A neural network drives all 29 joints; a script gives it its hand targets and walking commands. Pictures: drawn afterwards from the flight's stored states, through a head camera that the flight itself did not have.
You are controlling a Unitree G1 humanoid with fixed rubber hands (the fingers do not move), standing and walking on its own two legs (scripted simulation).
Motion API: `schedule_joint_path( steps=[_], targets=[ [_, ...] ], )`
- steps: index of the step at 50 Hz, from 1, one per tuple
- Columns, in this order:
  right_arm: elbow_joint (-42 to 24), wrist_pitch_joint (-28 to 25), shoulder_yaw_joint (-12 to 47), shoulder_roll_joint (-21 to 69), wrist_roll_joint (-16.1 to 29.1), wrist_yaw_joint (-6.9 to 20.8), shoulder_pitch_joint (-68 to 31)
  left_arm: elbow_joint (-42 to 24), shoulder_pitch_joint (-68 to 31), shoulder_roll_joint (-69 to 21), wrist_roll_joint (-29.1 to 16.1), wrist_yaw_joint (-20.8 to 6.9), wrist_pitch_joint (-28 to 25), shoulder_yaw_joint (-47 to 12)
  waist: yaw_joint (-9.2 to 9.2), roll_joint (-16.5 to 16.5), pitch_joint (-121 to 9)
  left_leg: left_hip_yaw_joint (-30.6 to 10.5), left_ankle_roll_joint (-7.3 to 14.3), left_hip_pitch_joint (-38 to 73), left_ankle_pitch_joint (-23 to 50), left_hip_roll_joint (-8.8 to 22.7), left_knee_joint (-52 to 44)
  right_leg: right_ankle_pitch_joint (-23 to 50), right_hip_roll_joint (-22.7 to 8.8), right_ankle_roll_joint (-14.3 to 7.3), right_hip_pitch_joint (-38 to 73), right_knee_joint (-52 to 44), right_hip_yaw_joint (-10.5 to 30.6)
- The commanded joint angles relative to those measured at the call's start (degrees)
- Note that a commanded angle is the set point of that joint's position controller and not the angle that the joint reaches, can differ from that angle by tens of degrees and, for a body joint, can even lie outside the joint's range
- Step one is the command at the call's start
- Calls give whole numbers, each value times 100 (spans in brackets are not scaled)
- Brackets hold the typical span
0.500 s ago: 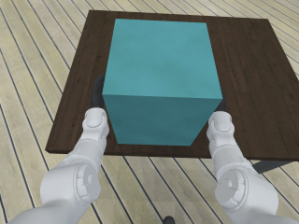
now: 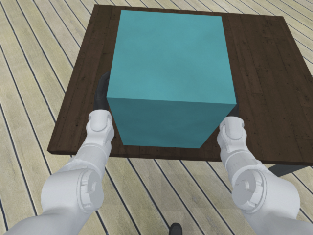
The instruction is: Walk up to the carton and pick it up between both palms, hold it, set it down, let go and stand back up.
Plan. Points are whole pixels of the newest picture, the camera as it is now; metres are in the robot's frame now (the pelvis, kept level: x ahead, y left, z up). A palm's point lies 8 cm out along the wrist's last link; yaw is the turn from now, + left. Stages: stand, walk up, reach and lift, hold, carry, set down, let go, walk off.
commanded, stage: reach and lift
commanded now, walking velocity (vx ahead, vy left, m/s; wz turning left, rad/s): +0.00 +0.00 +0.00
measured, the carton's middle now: (165, 89) +0.50 +0.00 +0.04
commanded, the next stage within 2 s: none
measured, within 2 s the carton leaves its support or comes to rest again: leaves its support in 1.04 s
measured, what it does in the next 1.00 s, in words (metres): stands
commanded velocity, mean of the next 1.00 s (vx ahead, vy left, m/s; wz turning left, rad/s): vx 0.00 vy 0.00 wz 0.00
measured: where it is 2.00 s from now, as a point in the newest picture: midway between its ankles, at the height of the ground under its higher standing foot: outside the picture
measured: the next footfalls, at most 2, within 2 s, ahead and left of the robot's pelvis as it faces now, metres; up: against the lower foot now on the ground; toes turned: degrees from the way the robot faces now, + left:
none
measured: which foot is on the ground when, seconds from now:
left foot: down 0.00-1.00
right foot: down 0.00-1.00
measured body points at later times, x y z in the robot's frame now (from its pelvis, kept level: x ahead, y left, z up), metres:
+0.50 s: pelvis -0.01 -0.01 -0.01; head +0.11 -0.01 +0.43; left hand +0.45 +0.16 +0.03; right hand +0.45 -0.17 +0.04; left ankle -0.05 +0.12 -0.73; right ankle +0.05 -0.12 -0.73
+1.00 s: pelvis -0.03 +0.01 -0.01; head +0.04 +0.00 +0.43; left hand +0.40 +0.15 +0.03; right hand +0.40 -0.18 +0.05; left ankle -0.05 +0.12 -0.73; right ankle +0.05 -0.12 -0.73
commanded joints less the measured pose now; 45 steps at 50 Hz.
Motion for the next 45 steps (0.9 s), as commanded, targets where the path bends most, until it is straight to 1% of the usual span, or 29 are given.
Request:
schedule_joint_path(
  steps=[1,2,4,8,9,10,11,12,16,21,24,30,33,37,41,45],
  targets=[
    [331,-371,1564,2779,-924,988,-2737,40,-2732,-3184,645,-824,-170,-1505,70,136,-4239,495,-309,24,2783,-151,-167,2794,310,-45,4150,1004,-28],
    [385,-372,1597,2771,-922,979,-2689,80,-2653,-3188,639,-830,-166,-1503,78,158,-4228,499,-304,-35,2739,-157,-157,2819,298,-56,4222,1016,-19],
    [465,-389,1620,2766,-917,966,-2620,105,-2601,-3196,546,-851,-173,-1599,26,119,-4312,496,-291,-21,2726,-157,-149,2842,315,-39,4190,1013,-26],
    [569,-413,1758,2766,-799,923,-2654,207,-2596,-3172,392,-886,-178,-1739,4,109,-4245,474,-282,-50,2714,-191,-106,2953,325,-15,4147,1051,-18],
    [997,-470,1322,2492,-887,862,-2734,-144,-3266,-3256,108,-915,-256,-1983,-352,402,-4226,433,-434,102,2598,-198,20,2837,319,7,3692,975,-7],
    [1089,-531,1372,2513,-885,861,-2717,-63,-3188,-3268,98,-913,-311,-1979,-234,395,-4205,438,-446,217,2617,-226,109,2756,346,-11,3511,943,-5],
    [1105,-551,1407,2485,-824,863,-2737,-44,-3216,-3250,48,-928,-333,-2035,-259,359,-4309,414,-429,373,2631,-211,135,2726,378,0,3438,948,-20],
    [1235,-552,1437,2464,-788,865,-2715,9,-3150,-3210,13,-933,-350,-2062,-242,335,-4318,411,-411,297,2620,-239,166,2780,379,13,3489,962,6],
    [1511,-534,1556,2384,-661,874,-2732,116,-3058,-3055,-154,-977,-383,-2139,-277,211,-4346,378,-329,-146,2386,-285,145,2971,342,89,3729,1096,67],
    [1644,-504,1807,2422,-406,865,-2702,167,-2973,-3049,-378,-996,-400,-2338,-323,205,-4485,286,-324,-152,2563,-301,285,3254,376,107,3696,1178,119],
    [1563,-440,2045,2513,-201,837,-2651,132,-2872,-3119,-485,-994,-396,-2487,-350,244,-4539,199,-331,-87,2738,-309,376,3443,413,98,3680,1213,143],
    [1219,-225,2448,2650,187,789,-2622,-119,-2816,-3286,-650,-938,-314,-2757,-364,373,-4628,20,-367,311,3183,-282,568,3445,512,48,3405,1188,170],
    [939,-112,2646,2746,400,781,-2673,-319,-2864,-3406,-743,-885,-252,-2896,-335,444,-4698,-53,-395,513,3401,-258,660,3389,556,33,3233,1174,204],
    [544,39,2892,2879,630,798,-2742,-566,-2933,-3530,-815,-812,-176,-3010,-280,494,-4788,-122,-393,667,3500,-234,709,3290,584,38,3151,1170,253],
    [50,248,3124,3084,848,822,-2844,-861,-3158,-3686,-962,-754,-104,-3150,-229,487,-4882,-161,-379,771,3375,-213,737,3018,606,58,3049,1178,315],
    [-354,536,3311,3273,986,853,-2973,-1064,-3457,-3741,-1115,-709,4,-3241,-188,427,-4865,-150,-301,689,2788,-239,686,2455,602,71,2984,1179,372]
  ],
)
